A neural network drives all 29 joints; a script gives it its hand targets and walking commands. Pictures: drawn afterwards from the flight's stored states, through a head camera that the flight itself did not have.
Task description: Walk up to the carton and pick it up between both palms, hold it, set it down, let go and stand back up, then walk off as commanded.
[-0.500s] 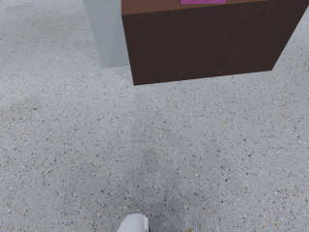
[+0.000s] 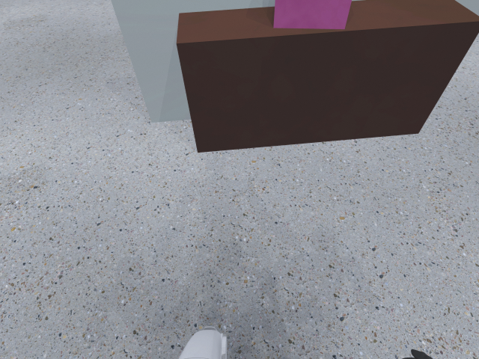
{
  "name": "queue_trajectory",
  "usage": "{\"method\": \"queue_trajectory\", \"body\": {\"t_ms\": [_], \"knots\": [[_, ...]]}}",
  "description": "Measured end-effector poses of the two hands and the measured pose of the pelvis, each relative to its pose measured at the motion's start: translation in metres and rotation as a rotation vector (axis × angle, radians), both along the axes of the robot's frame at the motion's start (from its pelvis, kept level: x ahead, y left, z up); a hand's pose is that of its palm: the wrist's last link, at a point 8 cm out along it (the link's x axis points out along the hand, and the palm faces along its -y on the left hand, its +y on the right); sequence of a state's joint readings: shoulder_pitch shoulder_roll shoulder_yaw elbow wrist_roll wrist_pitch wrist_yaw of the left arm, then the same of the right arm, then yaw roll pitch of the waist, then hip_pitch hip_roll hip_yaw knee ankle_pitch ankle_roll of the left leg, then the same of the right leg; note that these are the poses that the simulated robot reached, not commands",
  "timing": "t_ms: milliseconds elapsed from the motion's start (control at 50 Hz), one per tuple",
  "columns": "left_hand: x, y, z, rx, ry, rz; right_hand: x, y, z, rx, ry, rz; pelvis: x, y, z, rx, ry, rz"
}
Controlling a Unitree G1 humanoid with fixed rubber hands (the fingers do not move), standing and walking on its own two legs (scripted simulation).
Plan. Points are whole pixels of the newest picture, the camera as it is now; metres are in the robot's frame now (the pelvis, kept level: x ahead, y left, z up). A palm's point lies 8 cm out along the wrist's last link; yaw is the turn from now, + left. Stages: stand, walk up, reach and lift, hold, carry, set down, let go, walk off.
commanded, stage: walk up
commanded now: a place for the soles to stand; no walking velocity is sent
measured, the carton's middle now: out of the picture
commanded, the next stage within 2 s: none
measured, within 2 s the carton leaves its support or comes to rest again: neither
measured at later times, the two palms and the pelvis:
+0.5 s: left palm (109, 344) +0.18 +0.26 -0.09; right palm (454, 326) +0.20 -0.36 -0.11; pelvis +0.12 -0.06 -0.01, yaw +1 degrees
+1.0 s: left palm (149, 275) +0.30 +0.21 -0.10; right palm (463, 272) +0.30 -0.42 -0.11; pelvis +0.23 -0.11 -0.01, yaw -1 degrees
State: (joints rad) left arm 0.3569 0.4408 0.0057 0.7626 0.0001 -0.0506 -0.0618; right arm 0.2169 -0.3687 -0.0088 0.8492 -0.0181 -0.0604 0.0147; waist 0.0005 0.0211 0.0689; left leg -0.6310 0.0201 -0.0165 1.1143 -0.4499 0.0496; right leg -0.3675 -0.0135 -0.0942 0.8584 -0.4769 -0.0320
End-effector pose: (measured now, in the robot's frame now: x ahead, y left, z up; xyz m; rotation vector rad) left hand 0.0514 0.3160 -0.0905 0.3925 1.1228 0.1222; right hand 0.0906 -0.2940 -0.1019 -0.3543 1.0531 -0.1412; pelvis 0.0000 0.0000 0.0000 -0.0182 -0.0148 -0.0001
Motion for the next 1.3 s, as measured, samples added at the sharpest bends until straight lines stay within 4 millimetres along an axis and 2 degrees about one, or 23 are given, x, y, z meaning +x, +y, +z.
{"method": "queue_trajectory", "body": {"t_ms": [100, 200, 300, 380, 440, 500, 620, 680, 820, 900, 960, 1040, 1200, 1300], "knots": [[0.017, -0.003, -0.01, -0.021, 0.037, 0.024, 0.032, 0.002, -0.001, -0.008, 0.014, 0.032, 0.027, 0.0, -0.003, -0.002, 0.036, 0.021], [0.054, -0.015, -0.013, -0.045, -0.002, 0.015, 0.051, -0.005, 0.005, -0.022, -0.027, 0.011, 0.056, -0.002, -0.002, 0.041, -0.031, 0.005], [0.096, -0.029, -0.005, -0.034, -0.052, -0.023, 0.066, -0.025, 0.012, -0.026, -0.055, -0.024, 0.082, -0.018, 0.001, 0.045, -0.076, -0.024], [0.118, -0.04, -0.002, 0.005, -0.044, -0.051, 0.076, -0.047, 0.004, -0.013, -0.041, -0.038, 0.098, -0.04, -0.003, 0.05, -0.063, -0.041], [0.123, -0.049, -0.004, 0.017, -0.05, -0.027, 0.089, -0.061, -0.008, -0.013, 0.021, -0.029, 0.111, -0.055, -0.009, 0.016, -0.049, -0.013], [0.125, -0.058, -0.003, 0.012, -0.024, 0.006, 0.111, -0.063, -0.01, -0.008, 0.041, -0.003, 0.124, -0.061, -0.006, 0.005, -0.017, 0.013], [0.136, -0.068, -0.012, -0.013, 0.016, 0.053, 0.155, -0.061, -0.009, -0.014, 0.041, 0.045, 0.15, -0.062, -0.007, -0.01, 0.03, 0.045], [0.149, -0.069, -0.022, -0.032, 0.025, 0.058, 0.173, -0.061, -0.007, -0.028, 0.022, 0.056, 0.165, -0.06, -0.01, 0.014, 0.024, 0.048], [0.206, -0.084, -0.015, -0.046, -0.052, 0.016, 0.192, -0.078, 0.01, -0.049, -0.047, -0.001, 0.199, -0.069, -0.003, 0.036, -0.072, 0.004], [0.23, -0.091, -0.008, -0.019, -0.061, -0.02, 0.201, -0.096, 0.012, -0.044, -0.056, -0.02, 0.214, -0.086, -0.002, 0.036, -0.084, -0.018], [0.244, -0.099, -0.004, 0.014, -0.047, -0.044, 0.205, -0.113, 0.005, -0.03, -0.034, -0.033, 0.224, -0.103, -0.004, 0.042, -0.067, -0.033], [0.248, -0.111, -0.005, 0.03, -0.047, -0.014, 0.219, -0.13, -0.01, -0.028, 0.045, -0.022, 0.239, -0.121, -0.01, 0.001, -0.05, 0.0], [0.257, -0.127, -0.014, -0.006, 0.01, 0.047, 0.266, -0.13, -0.01, -0.027, 0.055, 0.041, 0.269, -0.126, -0.009, -0.018, 0.012, 0.045], [0.284, -0.135, -0.024, -0.039, -0.004, 0.052, 0.287, -0.133, -0.004, -0.046, 0.015, 0.035, 0.292, -0.124, -0.011, 0.027, -0.025, 0.038]]}}
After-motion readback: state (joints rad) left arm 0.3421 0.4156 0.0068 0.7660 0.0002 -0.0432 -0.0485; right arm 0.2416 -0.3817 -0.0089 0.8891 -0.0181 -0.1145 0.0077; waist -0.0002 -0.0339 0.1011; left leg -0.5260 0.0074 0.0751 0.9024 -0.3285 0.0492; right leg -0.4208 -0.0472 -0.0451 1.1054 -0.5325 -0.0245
